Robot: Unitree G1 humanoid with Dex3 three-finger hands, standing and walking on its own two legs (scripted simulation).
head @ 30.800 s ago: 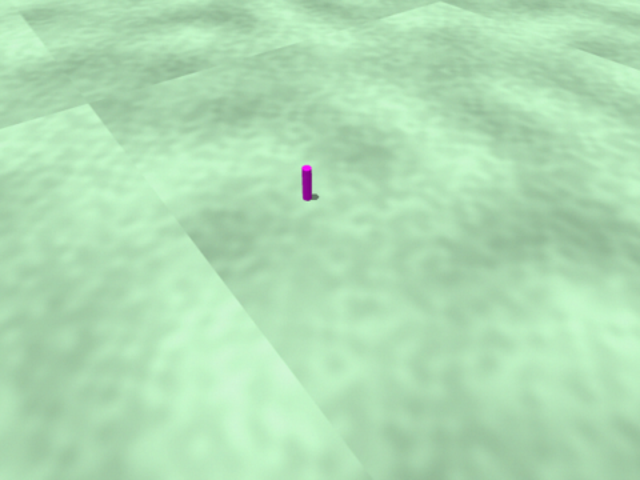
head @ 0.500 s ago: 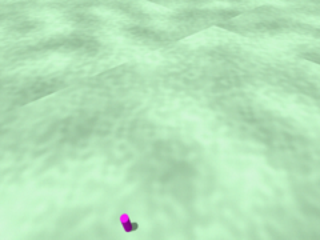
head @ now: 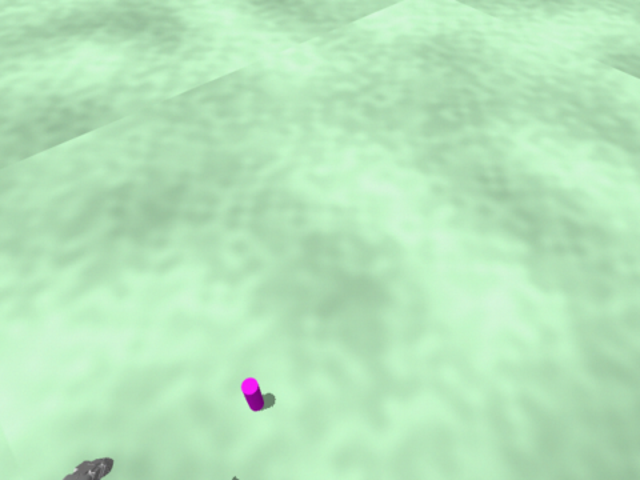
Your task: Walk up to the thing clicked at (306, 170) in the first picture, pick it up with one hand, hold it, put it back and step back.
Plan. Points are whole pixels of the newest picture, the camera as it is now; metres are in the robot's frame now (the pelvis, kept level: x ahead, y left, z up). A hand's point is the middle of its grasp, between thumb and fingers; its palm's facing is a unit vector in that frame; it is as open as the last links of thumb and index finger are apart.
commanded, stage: step back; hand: left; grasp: from the side
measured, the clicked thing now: (253, 395) +0.41 +0.17 -0.68
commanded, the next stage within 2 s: none
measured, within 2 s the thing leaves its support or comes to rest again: neither
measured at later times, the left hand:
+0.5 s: hand out of the picture +0.02 +0.28 -0.16, palm faces -0.10 -0.92 -0.38, open 7.4 cm
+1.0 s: hand out of the picture -0.10 +0.31 -0.15, palm faces -0.06 -0.93 -0.36, open 7.4 cm
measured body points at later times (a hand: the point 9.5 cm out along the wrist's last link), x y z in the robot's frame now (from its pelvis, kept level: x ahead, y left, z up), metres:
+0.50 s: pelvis -0.09 +0.03 -0.01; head -0.03 +0.02 +0.43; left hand +0.03 +0.33 -0.13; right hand -0.01 -0.29 -0.14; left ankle -0.02 +0.11 -0.73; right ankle -0.11 -0.10 -0.73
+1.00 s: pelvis -0.22 +0.05 +0.00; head -0.16 +0.07 +0.44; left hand -0.09 +0.36 -0.13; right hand -0.13 -0.27 -0.10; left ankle -0.16 +0.15 -0.73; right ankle -0.27 -0.11 -0.64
